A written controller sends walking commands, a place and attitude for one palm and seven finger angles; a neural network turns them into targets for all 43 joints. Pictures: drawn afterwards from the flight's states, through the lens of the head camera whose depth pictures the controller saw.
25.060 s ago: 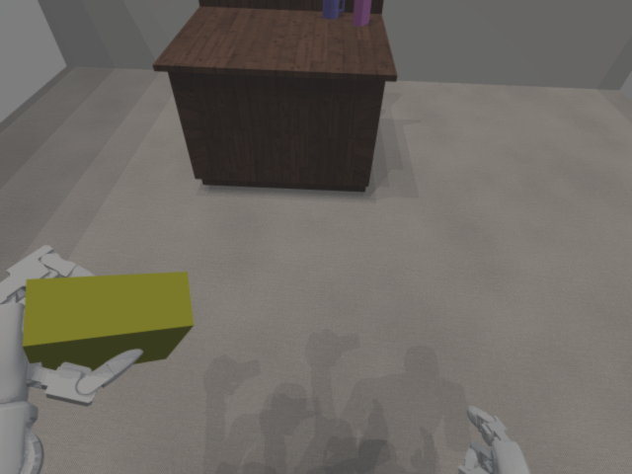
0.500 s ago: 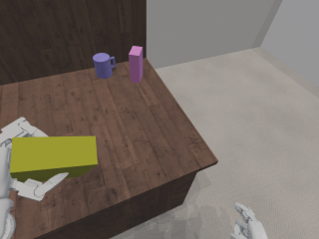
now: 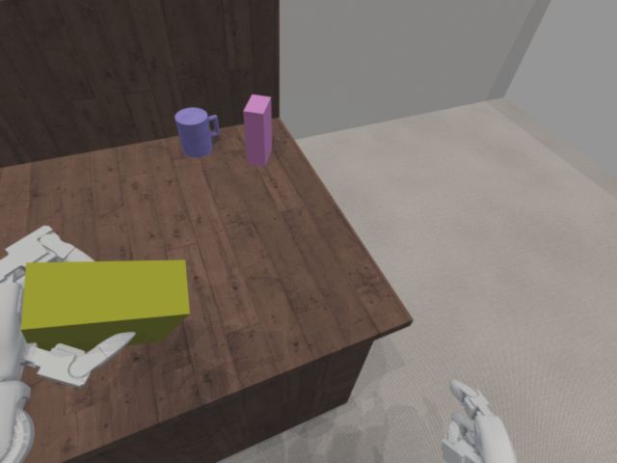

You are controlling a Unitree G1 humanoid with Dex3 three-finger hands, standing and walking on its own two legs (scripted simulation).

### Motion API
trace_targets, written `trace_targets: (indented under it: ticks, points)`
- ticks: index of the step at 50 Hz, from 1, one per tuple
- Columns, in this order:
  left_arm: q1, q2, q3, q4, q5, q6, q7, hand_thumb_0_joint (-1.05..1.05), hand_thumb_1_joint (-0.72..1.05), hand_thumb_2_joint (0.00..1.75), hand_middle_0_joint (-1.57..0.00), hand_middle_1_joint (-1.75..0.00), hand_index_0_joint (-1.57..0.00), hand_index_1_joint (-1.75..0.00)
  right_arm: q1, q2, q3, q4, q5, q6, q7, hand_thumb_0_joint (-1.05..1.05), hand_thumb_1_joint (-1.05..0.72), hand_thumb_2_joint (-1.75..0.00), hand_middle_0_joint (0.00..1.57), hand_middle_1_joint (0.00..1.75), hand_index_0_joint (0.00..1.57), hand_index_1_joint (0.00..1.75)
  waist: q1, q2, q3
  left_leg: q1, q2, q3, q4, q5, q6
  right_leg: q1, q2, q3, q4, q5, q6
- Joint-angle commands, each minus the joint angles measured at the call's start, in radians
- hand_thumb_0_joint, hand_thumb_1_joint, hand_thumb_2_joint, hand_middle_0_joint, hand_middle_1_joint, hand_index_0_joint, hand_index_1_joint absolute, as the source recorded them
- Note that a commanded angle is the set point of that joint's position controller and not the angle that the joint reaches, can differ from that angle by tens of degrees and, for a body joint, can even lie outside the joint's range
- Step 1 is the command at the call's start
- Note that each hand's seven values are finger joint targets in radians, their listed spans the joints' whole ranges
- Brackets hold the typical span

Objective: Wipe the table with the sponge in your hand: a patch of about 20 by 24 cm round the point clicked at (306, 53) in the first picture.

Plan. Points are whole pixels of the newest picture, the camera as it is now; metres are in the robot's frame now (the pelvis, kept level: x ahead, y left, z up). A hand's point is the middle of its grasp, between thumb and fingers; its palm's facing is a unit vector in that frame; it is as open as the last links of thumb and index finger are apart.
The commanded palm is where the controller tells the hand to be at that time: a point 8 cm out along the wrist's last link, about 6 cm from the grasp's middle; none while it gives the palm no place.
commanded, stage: shuffle to correct the standing spot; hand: left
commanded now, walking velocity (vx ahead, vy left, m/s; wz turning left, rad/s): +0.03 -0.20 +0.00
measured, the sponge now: (130, 308) +0.23 +0.21 +0.13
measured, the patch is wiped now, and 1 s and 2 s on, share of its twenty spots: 0.00 0.00 0.00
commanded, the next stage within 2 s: none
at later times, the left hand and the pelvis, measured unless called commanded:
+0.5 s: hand (146, 304) +0.23 +0.18 +0.16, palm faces +0.31 -0.87 -0.38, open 9.3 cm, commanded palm +0.17 +0.23 +0.17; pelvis +0.00 -0.05 -0.01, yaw +0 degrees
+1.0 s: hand (162, 306) +0.23 +0.17 +0.16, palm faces +0.30 -0.87 -0.39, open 9.3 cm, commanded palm +0.17 +0.21 +0.17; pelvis +0.01 -0.07 -0.01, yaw +0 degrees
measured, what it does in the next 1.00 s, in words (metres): shifts its weight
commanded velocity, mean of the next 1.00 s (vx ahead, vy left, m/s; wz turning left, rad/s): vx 0.03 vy -0.20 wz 0.00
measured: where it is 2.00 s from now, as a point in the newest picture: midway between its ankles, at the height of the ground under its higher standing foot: outside the picture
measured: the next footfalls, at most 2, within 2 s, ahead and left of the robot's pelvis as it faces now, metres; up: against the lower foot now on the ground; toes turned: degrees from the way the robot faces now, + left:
none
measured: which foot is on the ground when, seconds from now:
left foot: down 0.00-1.00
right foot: down 0.00-1.00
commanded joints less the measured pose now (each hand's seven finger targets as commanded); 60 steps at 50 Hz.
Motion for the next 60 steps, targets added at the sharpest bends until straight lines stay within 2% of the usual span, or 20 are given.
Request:
trace_targets:
  ticks: [1, 3, 6, 9, 15, 17, 21, 27, 31, 33, 34, 36, 38, 41, 44, 46, 47, 54, 57, 60]
  points:
    - [-0.100, 0.163, 0.111, -0.228, -0.014, -0.065, 0.013, 0.00, 0.10, 1.30, -1.20, -1.60, -1.20, -1.60, -0.080, -0.132, -0.051, -0.163, 0.006, -0.044, -0.006, 0.00, -0.90, -0.90, 0.20, 0.30, 0.20, 0.30, -0.005, 0.103, -0.118, 0.051, 0.146, -0.155, -0.104, 0.085, -0.025, 0.017, -0.062, 0.078, -0.025, 0.085, 0.004]
    - [-0.097, 0.161, 0.109, -0.239, -0.017, -0.066, 0.009, 0.00, 0.10, 1.30, -1.20, -1.60, -1.20, -1.60, -0.084, -0.128, -0.052, -0.165, 0.007, -0.045, -0.003, 0.00, -0.90, -0.90, 0.20, 0.30, 0.20, 0.30, -0.006, 0.125, -0.123, 0.059, 0.156, -0.160, -0.108, 0.100, -0.028, 0.012, -0.052, 0.063, -0.015, 0.070, 0.006]
    - [-0.077, 0.164, 0.116, -0.238, -0.022, -0.058, 0.005, 0.00, 0.10, 1.30, -1.20, -1.60, -1.20, -1.60, -0.077, -0.131, -0.056, -0.170, 0.008, -0.038, 0.003, 0.00, -0.90, -0.90, 0.20, 0.30, 0.20, 0.30, -0.005, 0.103, -0.136, 0.063, 0.162, -0.151, -0.082, 0.119, -0.024, 0.012, -0.058, 0.067, -0.019, 0.088, 0.003]
    - [-0.063, 0.172, 0.125, -0.253, -0.028, -0.054, 0.002, 0.00, 0.10, 1.30, -1.20, -1.60, -1.20, -1.60, -0.080, -0.130, -0.058, -0.175, 0.009, -0.035, 0.005, 0.00, -0.90, -0.90, 0.20, 0.30, 0.20, 0.30, -0.006, 0.121, -0.145, 0.063, 0.166, -0.147, -0.065, 0.139, -0.020, 0.011, -0.057, 0.063, -0.015, 0.096, 0.002]
    - [-0.054, 0.178, 0.134, -0.257, -0.041, -0.039, -0.004, 0.00, 0.10, 1.30, -1.20, -1.60, -1.20, -1.60, -0.074, -0.134, -0.066, -0.177, 0.013, -0.028, 0.004, 0.00, -0.90, -0.90, 0.20, 0.30, 0.20, 0.30, -0.011, 0.090, -0.142, 0.046, 0.150, -0.124, -0.006, 0.103, -0.012, -0.006, -0.070, 0.089, -0.021, 0.126, -0.012]
    - [-0.051, 0.185, 0.138, -0.279, -0.044, -0.038, -0.003, 0.00, 0.10, 1.30, -1.20, -1.60, -1.20, -1.60, -0.081, -0.134, -0.069, -0.175, 0.016, -0.027, 0.002, 0.00, -0.90, -0.90, 0.20, 0.30, 0.20, 0.30, -0.014, 0.111, -0.142, 0.047, 0.142, -0.114, 0.009, 0.090, -0.009, -0.020, -0.071, 0.098, -0.019, 0.129, -0.018]
    - [-0.048, 0.185, 0.143, -0.264, -0.051, -0.025, -0.002, 0.00, 0.10, 1.30, -1.20, -1.60, -1.20, -1.60, -0.073, -0.134, -0.073, -0.175, 0.016, -0.020, -0.001, 0.00, -0.90, -0.90, 0.20, 0.30, 0.20, 0.30, -0.014, 0.051, -0.146, 0.041, 0.126, -0.093, 0.062, 0.044, -0.009, -0.036, -0.095, 0.131, -0.024, 0.130, -0.027]
    - [-0.029, 0.196, 0.154, -0.273, -0.061, -0.010, 0.004, 0.00, 0.10, 1.30, -1.20, -1.60, -1.20, -1.60, -0.075, -0.133, -0.075, -0.168, 0.022, -0.007, -0.004, 0.00, -0.90, -0.90, 0.20, 0.30, 0.20, 0.30, -0.025, 0.024, -0.141, 0.038, 0.098, -0.063, 0.153, 0.048, -0.009, -0.068, -0.135, 0.159, -0.023, 0.194, -0.039]
    - [-0.017, 0.205, 0.169, -0.273, -0.063, -0.009, 0.006, 0.00, 0.10, 1.30, -1.20, -1.60, -1.20, -1.60, -0.076, -0.132, -0.073, -0.170, 0.020, 0.004, -0.004, 0.00, -0.90, -0.90, 0.20, 0.30, 0.20, 0.30, -0.020, 0.004, -0.131, 0.024, 0.102, -0.052, 0.168, 0.045, -0.004, -0.057, -0.139, 0.162, -0.023, 0.222, -0.011]
    - [-0.032, 0.195, 0.153, -0.284, -0.064, -0.010, 0.005, 0.00, 0.10, 1.30, -1.20, -1.60, -1.20, -1.60, -0.084, -0.133, -0.071, -0.169, 0.022, 0.006, -0.004, 0.00, -0.90, -0.90, 0.20, 0.30, 0.20, 0.30, -0.023, 0.049, -0.112, 0.035, 0.111, -0.069, 0.140, 0.069, -0.003, -0.080, -0.129, 0.146, -0.008, 0.196, -0.017]
    - [-0.029, 0.200, 0.157, -0.287, -0.062, -0.013, 0.004, 0.00, 0.10, 1.30, -1.20, -1.60, -1.20, -1.60, -0.086, -0.133, -0.071, -0.169, 0.019, 0.007, -0.005, 0.00, -0.90, -0.90, 0.20, 0.30, 0.20, 0.30, -0.020, 0.061, -0.109, 0.035, 0.121, -0.072, 0.129, 0.072, 0.001, -0.078, -0.119, 0.143, -0.007, 0.191, -0.002]
    - [-0.035, 0.199, 0.158, -0.284, -0.059, -0.013, 0.003, 0.00, 0.10, 1.30, -1.20, -1.60, -1.20, -1.60, -0.079, -0.133, -0.072, -0.170, 0.019, 0.010, -0.004, 0.00, -0.90, -0.90, 0.20, 0.30, 0.20, 0.30, -0.018, 0.051, -0.112, 0.022, 0.126, -0.074, 0.128, 0.079, 0.004, -0.049, -0.112, 0.143, -0.008, 0.208, 0.017]
    - [-0.044, 0.201, 0.154, -0.296, -0.059, -0.016, 0.002, 0.00, 0.10, 1.30, -1.20, -1.60, -1.20, -1.60, -0.083, -0.134, -0.071, -0.170, 0.018, 0.009, -0.004, 0.00, -0.90, -0.90, 0.20, 0.30, 0.20, 0.30, -0.019, 0.082, -0.112, 0.029, 0.137, -0.088, 0.104, 0.099, 0.005, -0.050, -0.102, 0.127, 0.008, 0.195, 0.010]
    - [-0.039, 0.204, 0.160, -0.289, -0.056, -0.015, -0.001, 0.00, 0.10, 1.30, -1.20, -1.60, -1.20, -1.60, -0.072, -0.135, -0.074, -0.172, 0.018, 0.011, -0.001, 0.00, -0.90, -0.90, 0.20, 0.30, 0.20, 0.30, -0.016, 0.070, -0.127, 0.018, 0.142, -0.082, 0.114, 0.111, 0.005, -0.013, -0.100, 0.127, 0.005, 0.221, 0.019]
    - [-0.027, 0.203, 0.158, -0.292, -0.059, -0.014, -0.004, 0.00, 0.10, 1.30, -1.20, -1.60, -1.20, -1.60, -0.073, -0.135, -0.074, -0.175, 0.017, 0.011, 0.000, 0.00, -0.90, -0.90, 0.20, 0.30, 0.20, 0.30, -0.018, 0.074, -0.132, 0.025, 0.149, -0.092, 0.107, 0.131, 0.005, -0.015, -0.098, 0.117, 0.017, 0.226, 0.011]
    - [-0.025, 0.203, 0.161, -0.285, -0.060, -0.012, -0.005, 0.00, 0.10, 1.30, -1.20, -1.60, -1.20, -1.60, -0.068, -0.134, -0.076, -0.175, 0.019, 0.013, 0.002, 0.00, -0.90, -0.90, 0.20, 0.30, 0.20, 0.30, -0.017, 0.045, -0.135, 0.019, 0.135, -0.080, 0.128, 0.077, 0.002, -0.019, -0.109, 0.135, -0.001, 0.209, 0.012]
    - [-0.010, 0.200, 0.156, -0.277, -0.063, -0.007, -0.006, 0.00, 0.10, 1.30, -1.20, -1.60, -1.20, -1.60, -0.071, -0.132, -0.073, -0.173, 0.021, 0.013, 0.001, 0.00, -0.90, -0.90, 0.20, 0.30, 0.20, 0.30, -0.022, 0.056, -0.122, 0.027, 0.131, -0.082, 0.120, 0.067, 0.001, -0.042, -0.110, 0.132, 0.000, 0.197, 0.000]
    - [-0.045, 0.199, 0.148, -0.292, -0.060, -0.008, -0.004, 0.00, 0.10, 1.30, -1.20, -1.60, -1.20, -1.60, -0.077, -0.131, -0.067, -0.175, 0.019, 0.013, -0.001, 0.00, -0.90, -0.90, 0.20, 0.30, 0.20, 0.30, -0.021, 0.064, -0.100, 0.013, 0.141, -0.107, 0.086, -0.015, 0.006, -0.074, -0.101, 0.137, -0.013, 0.086, -0.003]
    - [-0.052, 0.205, 0.149, -0.311, -0.059, -0.010, -0.003, 0.00, 0.10, 1.30, -1.20, -1.60, -1.20, -1.60, -0.077, -0.130, -0.066, -0.171, 0.020, 0.010, -0.001, 0.00, -0.90, -0.90, 0.20, 0.30, 0.20, 0.30, -0.023, 0.089, -0.122, 0.024, 0.150, -0.117, 0.073, 0.055, 0.007, -0.047, -0.094, 0.119, 0.009, 0.134, -0.009]
    - [-0.043, 0.204, 0.151, -0.293, -0.054, -0.009, -0.005, 0.00, 0.10, 1.30, -1.20, -1.60, -1.20, -1.60, -0.075, -0.132, -0.070, -0.174, 0.017, 0.010, -0.001, 0.00, -0.90, -0.90, 0.20, 0.30, 0.20, 0.30, -0.018, 0.096, -0.123, 0.014, 0.174, -0.126, 0.068, 0.111, 0.011, -0.019, -0.083, 0.107, 0.016, 0.161, 0.008]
